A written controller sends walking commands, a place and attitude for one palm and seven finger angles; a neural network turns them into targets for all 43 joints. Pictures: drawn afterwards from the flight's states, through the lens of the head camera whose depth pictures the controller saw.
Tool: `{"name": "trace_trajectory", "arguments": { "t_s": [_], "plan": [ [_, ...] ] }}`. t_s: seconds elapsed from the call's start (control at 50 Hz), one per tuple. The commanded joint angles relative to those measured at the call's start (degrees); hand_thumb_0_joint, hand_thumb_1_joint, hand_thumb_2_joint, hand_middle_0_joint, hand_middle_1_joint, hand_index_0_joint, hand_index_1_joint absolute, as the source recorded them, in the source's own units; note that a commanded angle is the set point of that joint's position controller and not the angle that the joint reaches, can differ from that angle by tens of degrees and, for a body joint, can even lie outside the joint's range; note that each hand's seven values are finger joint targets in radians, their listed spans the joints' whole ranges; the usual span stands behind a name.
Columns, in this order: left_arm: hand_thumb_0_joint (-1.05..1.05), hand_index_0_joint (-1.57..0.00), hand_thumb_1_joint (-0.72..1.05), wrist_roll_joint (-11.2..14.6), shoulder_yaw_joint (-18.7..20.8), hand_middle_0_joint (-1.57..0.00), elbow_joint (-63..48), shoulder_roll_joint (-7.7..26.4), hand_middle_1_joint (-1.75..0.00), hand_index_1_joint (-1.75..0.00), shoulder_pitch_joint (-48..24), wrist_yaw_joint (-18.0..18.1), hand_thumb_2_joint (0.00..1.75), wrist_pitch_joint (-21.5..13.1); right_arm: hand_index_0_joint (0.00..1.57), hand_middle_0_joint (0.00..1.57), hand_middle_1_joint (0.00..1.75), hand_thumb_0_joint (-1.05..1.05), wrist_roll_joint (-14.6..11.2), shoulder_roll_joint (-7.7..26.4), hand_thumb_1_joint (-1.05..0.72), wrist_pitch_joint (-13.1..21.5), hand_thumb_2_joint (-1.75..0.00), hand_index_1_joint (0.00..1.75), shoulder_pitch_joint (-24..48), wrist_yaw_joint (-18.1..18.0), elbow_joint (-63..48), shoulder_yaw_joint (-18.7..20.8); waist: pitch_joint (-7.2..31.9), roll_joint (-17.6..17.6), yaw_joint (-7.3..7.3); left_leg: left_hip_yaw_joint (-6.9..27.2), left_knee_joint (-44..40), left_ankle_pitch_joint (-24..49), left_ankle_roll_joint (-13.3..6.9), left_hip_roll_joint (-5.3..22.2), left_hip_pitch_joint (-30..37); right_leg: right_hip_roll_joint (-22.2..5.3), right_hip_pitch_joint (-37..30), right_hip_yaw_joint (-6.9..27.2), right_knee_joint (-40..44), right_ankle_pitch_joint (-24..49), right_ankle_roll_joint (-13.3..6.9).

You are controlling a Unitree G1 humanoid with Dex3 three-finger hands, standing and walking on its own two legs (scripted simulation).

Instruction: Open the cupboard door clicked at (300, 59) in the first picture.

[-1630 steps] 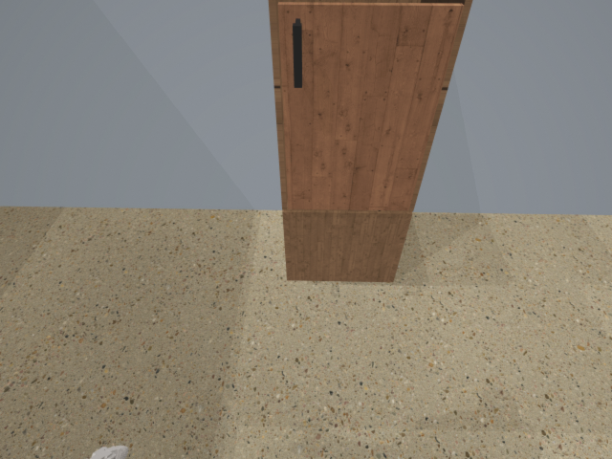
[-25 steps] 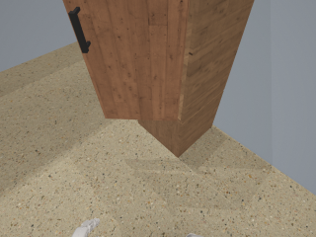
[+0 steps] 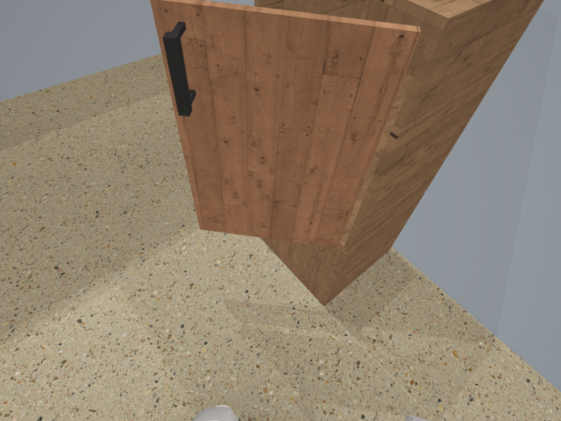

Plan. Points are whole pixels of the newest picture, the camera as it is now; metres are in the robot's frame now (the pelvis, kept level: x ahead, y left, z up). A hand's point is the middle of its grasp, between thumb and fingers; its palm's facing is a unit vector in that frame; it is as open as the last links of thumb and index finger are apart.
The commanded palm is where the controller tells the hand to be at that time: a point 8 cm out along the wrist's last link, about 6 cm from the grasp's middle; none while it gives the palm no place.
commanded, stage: come to a stop and stand still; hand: left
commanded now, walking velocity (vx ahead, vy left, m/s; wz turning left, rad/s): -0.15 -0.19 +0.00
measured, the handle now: (182, 71) +0.58 +0.22 +0.17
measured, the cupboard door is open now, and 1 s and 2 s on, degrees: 43 43 43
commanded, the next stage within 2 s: look again from close up in 0.56 s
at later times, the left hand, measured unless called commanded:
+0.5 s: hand out of the picture +0.01 +0.13 -0.17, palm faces +0.02 -0.98 -0.19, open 7.3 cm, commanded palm none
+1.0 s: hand out of the picture -0.04 +0.14 -0.16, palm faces +0.01 -0.98 -0.21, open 7.3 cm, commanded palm none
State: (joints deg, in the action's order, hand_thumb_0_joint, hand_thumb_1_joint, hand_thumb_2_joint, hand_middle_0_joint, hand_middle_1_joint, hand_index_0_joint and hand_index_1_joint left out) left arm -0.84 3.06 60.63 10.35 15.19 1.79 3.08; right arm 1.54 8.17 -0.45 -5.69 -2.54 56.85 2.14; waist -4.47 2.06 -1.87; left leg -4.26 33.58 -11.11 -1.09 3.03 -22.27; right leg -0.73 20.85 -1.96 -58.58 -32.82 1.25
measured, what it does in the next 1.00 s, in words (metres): steps on the spot: right foot, then left foot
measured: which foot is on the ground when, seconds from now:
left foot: down 0.00-0.24, up 0.26-0.46, down 0.48-1.00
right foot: up 0.00-0.22, down 0.24-1.00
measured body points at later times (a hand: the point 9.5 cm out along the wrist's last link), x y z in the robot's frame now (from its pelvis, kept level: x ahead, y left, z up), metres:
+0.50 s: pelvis -0.03 -0.05 +0.00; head -0.01 -0.04 +0.45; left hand +0.01 +0.18 -0.15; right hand -0.04 -0.30 -0.15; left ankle -0.04 +0.07 -0.73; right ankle -0.06 -0.16 -0.73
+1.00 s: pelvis -0.05 -0.04 +0.01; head -0.06 -0.05 +0.46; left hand -0.04 +0.19 -0.15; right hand -0.04 -0.26 -0.15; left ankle -0.04 +0.07 -0.73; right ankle -0.06 -0.16 -0.73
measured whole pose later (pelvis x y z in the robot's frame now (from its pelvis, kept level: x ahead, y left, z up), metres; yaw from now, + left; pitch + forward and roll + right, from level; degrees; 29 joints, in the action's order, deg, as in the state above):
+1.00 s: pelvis -0.05 -0.04 +0.01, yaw -1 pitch -2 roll +0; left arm -0.8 -0.3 61.6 8.9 17.2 1.7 -0.7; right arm 1.1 9.8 0.5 -16.3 -1.2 61.1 -0.2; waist -0.9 -1.0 0.0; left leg -3.2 29.5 -15.0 -1.4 -0.1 -12.6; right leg -1.8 10.5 -3.5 -29.8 -17.3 0.0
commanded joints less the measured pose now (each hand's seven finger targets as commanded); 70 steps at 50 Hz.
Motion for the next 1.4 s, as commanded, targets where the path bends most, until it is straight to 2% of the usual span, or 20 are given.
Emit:
{"name": "trace_trajectory", "arguments": {
  "t_s": [0.0,0.12,0.16,0.18,0.22,0.24,0.26,0.3,0.4,0.46,0.5,0.54,0.62,0.64,0.66,0.7,0.78,0.98,1.22,1.38],
  "plan": [
    [0.00,-0.20,0.90,0.02,1.65,-0.20,-4.25,4.24,-0.30,-0.30,3.94,-0.35,0.90,0.26,0.20,0.20,0.30,0.00,0.07,13.22,-0.90,-0.24,-0.90,0.30,-6.31,-1.51,-1.55,3.27,10.01,-8.67,2.64,13.90,-11.68,28.93,-10.54,18.44,10.90,-0.86,5.24,3.79,-7.43,2.55,0.80],
    [0.00,-0.20,0.90,-0.34,1.55,-0.20,-6.30,3.01,-0.30,-0.30,3.49,-1.37,0.90,0.20,0.20,0.20,0.30,0.00,0.49,14.14,-0.90,-0.47,-0.90,0.30,-4.20,-0.54,-2.18,3.98,9.65,-13.41,2.67,13.33,-15.90,5.05,-7.65,16.78,6.96,-1.22,-3.18,-0.07,12.96,4.02,-0.06],
    [0.00,-0.20,0.90,-0.36,1.60,-0.20,-4.92,3.00,-0.30,-0.30,7.87,-1.39,0.90,-0.23,0.20,0.20,0.30,0.00,0.31,14.08,-0.90,-1.07,-0.90,0.30,-3.28,0.06,-2.57,4.31,8.91,-11.24,0.83,11.07,-15.20,-4.53,-4.91,13.63,1.84,0.10,-11.62,-2.77,25.78,11.26,-0.78],
    [0.00,-0.20,0.90,-0.66,1.68,-0.20,-4.12,4.16,-0.30,-0.30,10.26,-1.32,0.90,-0.68,0.20,0.20,0.30,0.00,-0.02,12.48,-0.90,-1.35,-0.90,0.30,-2.96,0.29,-2.66,4.15,7.05,-6.37,-0.31,8.35,-11.38,-7.88,-2.85,9.63,-1.90,-0.27,-15.35,-2.15,33.80,15.64,-1.37],
    [0.00,-0.20,0.90,-1.65,2.36,-0.20,-6.55,11.82,-0.30,-0.30,4.78,-0.59,0.90,-1.20,0.20,0.20,0.30,0.00,-0.79,5.85,-0.90,-2.09,-0.90,0.30,-1.84,1.42,-4.59,2.98,0.90,17.25,0.26,0.06,9.06,-18.46,3.27,-2.55,-9.20,-18.84,-5.51,20.73,50.37,1.95,-9.13],
    [0.00,-0.20,0.90,-1.31,1.65,-0.20,-8.34,11.46,-0.30,-0.30,0.03,-0.32,0.90,-1.50,0.20,0.20,0.30,0.00,-0.70,7.44,-0.90,-2.38,-0.90,0.30,0.18,1.93,-5.04,2.91,-0.22,12.77,0.24,4.72,16.55,-19.21,1.96,-1.00,-5.36,-20.57,2.55,19.06,51.14,0.57,-11.27],
    [0.00,-0.20,0.90,-1.43,1.31,-0.20,-9.11,10.35,-0.30,-0.30,-3.78,-0.33,0.90,-1.83,0.20,0.20,0.30,0.00,-0.67,6.98,-0.90,-2.36,-0.90,0.30,-1.50,2.35,-4.33,3.12,-0.61,10.98,2.63,4.88,20.00,-16.17,1.51,-1.21,-4.38,-17.25,4.58,15.48,49.89,1.65,-10.60],
    [0.00,-0.20,0.90,-0.89,0.68,-0.20,-8.01,7.72,-0.30,-0.30,-5.66,-0.18,0.90,-2.59,0.20,0.20,0.30,0.00,-0.42,5.97,-0.90,-2.35,-0.90,0.30,-4.11,2.18,-1.43,2.63,-0.61,8.58,3.67,3.84,20.60,-11.80,1.83,-1.02,-2.51,-12.91,0.39,9.11,45.19,18.78,-9.28],
    [0.00,-0.20,0.90,-0.13,-0.07,-0.20,-3.52,7.12,-0.30,-0.30,-0.20,0.04,0.90,-3.92,0.20,0.20,0.30,0.00,-0.81,4.05,-0.90,-0.62,-0.90,0.30,-8.35,1.60,1.98,1.07,4.04,4.41,2.64,1.51,-4.58,-5.65,3.03,-1.88,6.09,-11.30,-12.17,4.88,35.06,41.34,-7.74],
    [0.00,-0.20,0.90,1.13,-1.06,-0.20,-1.70,3.93,-0.30,-0.30,3.35,0.11,0.90,-4.00,0.20,0.20,0.30,0.00,-0.54,8.19,-0.90,1.54,-0.90,0.30,-10.21,0.29,3.87,0.59,9.32,-7.16,0.76,10.75,-8.70,26.04,-1.44,7.62,15.77,-5.71,-11.42,2.27,32.36,32.00,-2.28],
    [0.00,-0.20,0.90,0.71,-1.06,-0.20,-0.79,3.42,-0.30,-0.30,1.68,0.15,0.90,-3.66,0.20,0.20,0.30,0.00,-0.45,7.69,-0.90,1.18,-0.90,0.30,-10.14,-0.23,5.13,0.31,5.85,-5.34,1.04,8.41,-8.63,20.44,-0.71,6.25,13.06,-5.28,-12.21,2.69,35.67,30.27,-2.42],
    [0.00,-0.20,0.90,0.87,-1.07,-0.20,0.48,4.26,-0.30,-0.30,0.67,-0.01,0.90,-3.11,0.20,0.20,0.30,0.00,-0.72,6.41,-0.90,0.98,-0.90,0.30,-10.51,-0.20,6.39,-0.27,3.95,-11.67,1.22,8.87,-12.43,13.74,-0.34,5.19,10.71,-5.28,-13.32,2.11,35.95,25.24,-2.47],
    [0.00,-0.20,0.90,0.63,-1.35,-0.20,2.04,3.61,-0.30,-0.30,1.19,-0.24,0.90,-3.34,0.20,0.20,0.30,0.00,-0.72,5.30,-0.90,0.75,-0.90,0.30,-11.12,0.02,7.05,-0.46,0.82,-3.52,1.50,7.75,-13.94,3.29,0.31,3.46,9.41,-5.52,-12.52,3.35,39.80,22.76,-2.87],
    [0.00,-0.20,0.90,-0.53,-1.89,-0.20,2.44,4.77,-0.30,-0.30,6.27,2.59,0.90,-4.82,0.20,0.20,0.30,0.00,-1.31,7.34,-0.90,1.99,-0.90,0.30,-7.51,0.75,3.06,-0.57,0.85,-3.84,-0.09,4.36,-1.08,10.84,1.38,3.00,8.78,-8.28,-9.75,6.59,37.25,47.55,-2.43],
    [0.00,-0.20,0.90,-0.03,-1.73,-0.20,-0.04,7.02,-0.30,-0.30,3.55,2.23,0.90,-5.69,0.20,0.20,0.30,0.00,-1.04,3.94,-0.90,1.77,-0.90,0.30,-11.54,1.24,1.88,-0.94,5.87,-3.37,3.33,4.65,-2.69,-1.29,0.94,1.36,8.68,-10.58,-12.26,7.38,36.20,42.84,-4.43],
    [0.00,-0.20,0.90,0.05,-1.87,-0.20,-0.74,6.24,-0.30,-0.30,1.45,1.48,0.90,-5.93,0.20,0.20,0.30,0.00,-0.64,4.39,-0.90,1.69,-0.90,0.30,-12.98,1.46,2.25,-1.23,5.13,-0.51,3.44,4.99,-5.92,-0.29,0.31,1.51,9.23,-8.10,-10.50,4.47,34.98,31.76,-4.87],
    [0.00,-0.20,0.90,-0.02,-2.36,-0.20,-1.26,3.95,-0.30,-0.30,2.79,0.91,0.90,-5.26,0.20,0.20,0.30,0.00,-0.52,5.76,-0.90,2.26,-0.90,0.30,-13.29,1.33,1.69,-1.47,2.90,-1.90,2.54,6.74,-8.47,5.26,-1.07,2.69,8.78,-5.08,-8.88,2.73,33.82,23.17,-3.85],
    [0.00,-0.20,0.90,-0.04,-2.60,-0.20,-1.25,4.50,-0.30,-0.30,4.44,0.27,0.90,-4.42,0.20,0.20,0.30,0.00,-0.59,6.40,-0.90,1.93,-0.90,0.30,-12.19,1.30,2.01,-1.87,-3.19,-1.30,1.85,7.25,-12.88,-4.75,-1.29,1.92,5.60,-4.77,-5.76,3.74,36.93,13.86,-3.45],
    [0.00,-0.20,0.90,0.09,-2.55,-0.20,-0.52,4.90,-0.30,-0.30,4.98,0.05,0.90,-4.65,0.20,0.20,0.30,0.00,-0.81,6.57,-0.90,2.52,-0.90,0.30,-12.22,1.15,3.79,-1.89,1.39,-2.18,1.52,6.81,-12.59,0.02,-1.21,2.40,7.93,-5.31,-8.55,3.95,36.83,18.76,-3.30],
    [0.00,-0.20,0.90,-0.50,-0.78,-0.20,-0.61,7.40,-0.30,-0.30,7.40,-0.16,0.90,-4.03,0.20,0.20,0.30,0.00,-0.19,5.22,-0.90,1.33,-0.90,0.30,-13.17,1.88,3.03,-1.55,-3.18,2.94,0.71,1.69,-3.78,-11.15,-0.41,-1.95,0.95,-10.73,-7.15,11.17,41.65,0.11,-7.33]
  ]
}}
